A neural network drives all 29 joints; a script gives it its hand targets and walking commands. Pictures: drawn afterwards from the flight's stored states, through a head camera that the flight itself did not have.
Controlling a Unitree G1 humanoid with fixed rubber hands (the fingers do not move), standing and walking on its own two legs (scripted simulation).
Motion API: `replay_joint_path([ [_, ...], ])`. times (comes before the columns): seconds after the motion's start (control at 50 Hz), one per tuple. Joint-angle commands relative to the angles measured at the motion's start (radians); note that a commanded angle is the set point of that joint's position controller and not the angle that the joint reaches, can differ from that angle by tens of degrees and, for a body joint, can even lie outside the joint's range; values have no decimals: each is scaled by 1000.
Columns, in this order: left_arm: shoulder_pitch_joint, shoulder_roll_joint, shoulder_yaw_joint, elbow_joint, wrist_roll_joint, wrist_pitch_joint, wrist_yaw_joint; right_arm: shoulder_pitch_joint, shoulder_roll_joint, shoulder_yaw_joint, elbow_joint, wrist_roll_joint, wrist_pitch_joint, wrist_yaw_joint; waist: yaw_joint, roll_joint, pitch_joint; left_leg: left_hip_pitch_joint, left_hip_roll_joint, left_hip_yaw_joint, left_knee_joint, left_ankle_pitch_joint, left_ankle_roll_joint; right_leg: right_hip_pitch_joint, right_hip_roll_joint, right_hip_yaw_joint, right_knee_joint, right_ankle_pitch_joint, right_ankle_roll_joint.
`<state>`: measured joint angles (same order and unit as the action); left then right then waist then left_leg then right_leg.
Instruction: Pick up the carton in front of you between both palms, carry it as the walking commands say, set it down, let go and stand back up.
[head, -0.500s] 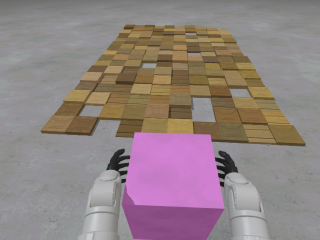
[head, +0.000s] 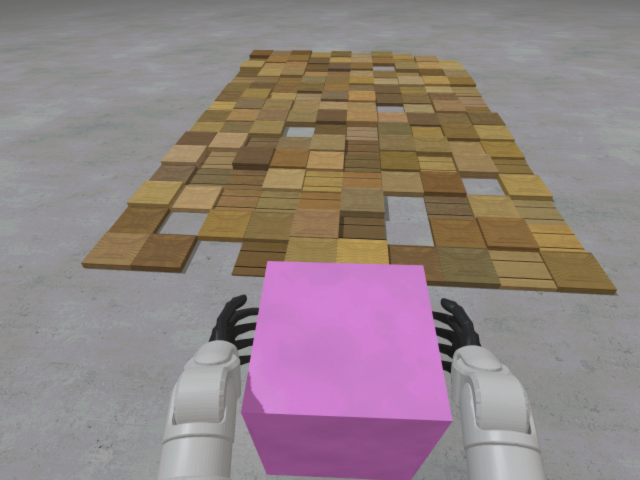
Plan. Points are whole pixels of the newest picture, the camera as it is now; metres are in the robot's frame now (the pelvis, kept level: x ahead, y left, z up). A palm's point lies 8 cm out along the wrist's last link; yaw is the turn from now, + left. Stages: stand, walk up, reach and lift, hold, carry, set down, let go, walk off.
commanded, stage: carry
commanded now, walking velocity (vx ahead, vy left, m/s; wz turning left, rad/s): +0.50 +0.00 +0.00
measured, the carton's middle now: (341, 374) +0.30 +0.00 -0.01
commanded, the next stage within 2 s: none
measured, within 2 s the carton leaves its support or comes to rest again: neither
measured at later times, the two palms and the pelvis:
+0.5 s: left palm (243, 251) +0.46 +0.16 +0.08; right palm (434, 249) +0.47 -0.14 +0.08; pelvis +0.20 +0.00 +0.00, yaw +2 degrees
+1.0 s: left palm (257, 155) +0.78 +0.18 +0.08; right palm (395, 157) +0.76 -0.12 +0.09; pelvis +0.50 +0.05 +0.01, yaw -2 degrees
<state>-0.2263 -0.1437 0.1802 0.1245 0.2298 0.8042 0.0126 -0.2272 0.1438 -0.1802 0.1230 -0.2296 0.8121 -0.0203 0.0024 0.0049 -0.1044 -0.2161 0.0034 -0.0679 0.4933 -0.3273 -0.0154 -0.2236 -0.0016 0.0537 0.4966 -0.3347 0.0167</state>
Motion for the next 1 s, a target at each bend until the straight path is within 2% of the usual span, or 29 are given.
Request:
replay_joint_path([
  [0.0, -531, -904, -683, -156, -344, 20, -216, -528, 898, 683, -155, 341, 15, 219, -1, 10, -188, -50, 87, -37, -81, -244, 48, -23, -75, 18, -58, -201, -39],
  [0.06, -526, -855, -731, -235, -389, 112, -198, -535, 851, 732, -237, 388, 107, 201, 3, -34, -141, -134, 88, -2, -15, -273, 42, -45, -125, 75, -103, -297, -64],
  [0.12, -484, -813, -750, -290, -424, 205, -178, -516, 838, 764, -293, 445, 205, 188, 8, -160, -131, -201, 35, 136, 88, -119, 16, 33, -200, 165, -151, -190, -115],
  [0.14, -471, -817, -756, -314, -437, 231, -174, -506, 843, 775, -315, 467, 232, 187, 5, -160, -126, -184, 34, 152, 52, -101, 15, 35, -200, 144, -120, -108, -121],
  [0.18, -467, -831, -781, -378, -472, 280, -171, -464, 856, 785, -347, 495, 273, 184, -8, -47, -146, -60, 46, 127, -1, 5, 22, 0, -133, -16, 72, 197, -81],
  [0.2, -461, -838, -791, -408, -492, 303, -171, -424, 850, 778, -358, 499, 288, 181, -17, 72, -184, 89, 102, 27, -4, 146, 58, -115, -91, -105, 234, 269, -42],
  [0.22, -448, -841, -797, -431, -510, 322, -173, -386, 843, 770, -371, 495, 303, 177, -29, 229, -210, 284, 194, -124, -41, 371, 116, -323, -44, -190, 369, 192, 1],
  [0.24, -448, -851, -802, -455, -525, 337, -179, -370, 845, 764, -396, 485, 315, 169, -34, 330, -168, 391, 287, -269, -94, 587, 181, -509, -2, -229, 358, -143, 20],
  [0.26, -460, -864, -806, -472, -540, 348, -185, -380, 857, 774, -445, 484, 329, 163, -38, 260, -106, 436, 323, -313, -94, 699, 221, -603, -2, -204, 307, -310, 10],
  [0.28, -453, -871, -798, -485, -552, 357, -188, -392, 884, 783, -482, 495, 342, 159, -39, 180, -103, 458, 328, -277, -83, 725, 214, -591, -10, -201, 206, -292, 0],
  [0.3, -417, -878, -795, -501, -555, 364, -189, -387, 896, 787, -521, 504, 350, 158, -27, 156, -140, 411, 300, -184, -43, 692, 169, -449, -1, -218, 64, -166, -11],
  [0.32, -371, -890, -791, -510, -545, 366, -188, -380, 903, 791, -552, 511, 357, 160, 2, 128, -229, 233, 229, -9, 58, 665, 94, -91, 24, -247, -125, 35, -29],
  [0.34, -356, -885, -784, -517, -531, 367, -182, -388, 885, 797, -575, 522, 364, 166, 19, 27, -335, -11, 153, 136, 232, 507, 29, 317, -44, -151, -174, 127, -44],
  [0.36, -332, -894, -770, -499, -511, 364, -171, -471, 853, 813, -644, 556, 377, 175, 37, -300, -336, -326, 51, 258, 482, 185, -25, 503, -304, 257, -201, 347, -129],
  [0.38, -343, -887, -755, -522, -497, 368, -161, -504, 856, 836, -644, 581, 390, 183, 30, -362, -274, -552, -7, 186, 551, -191, -2, 607, -393, 392, -199, 669, -241],
  [0.4, -365, -884, -758, -556, -499, 379, -153, -496, 857, 837, -626, 592, 394, 190, 32, -211, -224, -633, 45, 144, 596, -231, 26, 627, -410, 336, -170, 749, -269],
  [0.44, -372, -877, -764, -576, -506, 395, -145, -431, 859, 817, -575, 585, 399, 195, 35, -55, -201, -664, 87, 130, 518, -186, 46, 620, -375, 221, -187, 645, -210],
  [0.52, -358, -862, -789, -569, -539, 415, -170, -323, 865, 778, -514, 518, 401, 170, 26, -119, -176, -520, 38, 220, 244, 22, 26, 515, -269, -29, -221, 673, -135],
  [0.58, -356, -851, -794, -561, -556, 420, -193, -311, 866, 765, -523, 478, 399, 153, 15, -186, -147, -185, -37, 331, 36, 199, 34, 267, -219, -179, -192, 745, -90],
  [0.62, -366, -842, -796, -573, -562, 422, -201, -306, 872, 760, -522, 464, 397, 153, -6, -169, -209, 122, -73, 377, -2, 224, 54, 132, -194, -262, -3, 778, -55],
  [0.64, -373, -835, -796, -577, -560, 423, -205, -310, 870, 757, -526, 462, 397, 156, -21, -128, -252, 281, -41, 345, 3, 157, 55, 37, -165, -278, 151, 639, -43],
  [0.66, -411, -817, -793, -581, -558, 426, -208, -321, 860, 752, -523, 462, 399, 158, -48, 2, -278, 372, 136, 74, -93, -65, 83, -99, -110, -282, 388, 379, -18],
  [0.68, -448, -831, -806, -591, -562, 432, -210, -349, 849, 751, -500, 462, 396, 162, -32, 227, -283, 451, 414, -465, -274, -159, 221, -338, 19, -220, 651, -95, 8],
  [0.7, -436, -830, -803, -553, -555, 431, -211, -357, 871, 760, -500, 482, 398, 165, -28, 189, -266, 419, 447, -513, -313, -86, 270, -409, -31, -84, 782, -146, -20],
  [0.72, -437, -849, -802, -544, -553, 425, -211, -370, 900, 769, -501, 494, 394, 170, -29, 140, -249, 361, 417, -417, -298, 42, 263, -420, -75, -63, 813, -116, -46],
  [0.76, -422, -910, -803, -518, -546, 407, -210, -406, 953, 797, -514, 521, 380, 179, -18, 12, -237, 274, 360, -230, -289, 186, 200, -406, -133, -48, 705, -4, -65],
  [0.78, -407, -933, -799, -506, -539, 397, -207, -417, 968, 809, -520, 533, 375, 184, -14, 29, -248, 257, 335, -154, -300, 204, 171, -382, -138, -53, 637, 32, -63],
  [0.82, -358, -961, -794, -485, -514, 376, -196, -403, 978, 821, -523, 551, 366, 197, -18, 61, -255, 258, 309, -67, -305, 258, 158, -365, -118, -98, 533, 48, -52],
  [0.98, -341, -930, -803, -571, -485, 359, -153, -382, 894, 816, -592, 578, 368, 221, -22, 128, -139, 328, 230, 129, -308, 488, 143, -446, -71, -221, 182, 248, -11],
])
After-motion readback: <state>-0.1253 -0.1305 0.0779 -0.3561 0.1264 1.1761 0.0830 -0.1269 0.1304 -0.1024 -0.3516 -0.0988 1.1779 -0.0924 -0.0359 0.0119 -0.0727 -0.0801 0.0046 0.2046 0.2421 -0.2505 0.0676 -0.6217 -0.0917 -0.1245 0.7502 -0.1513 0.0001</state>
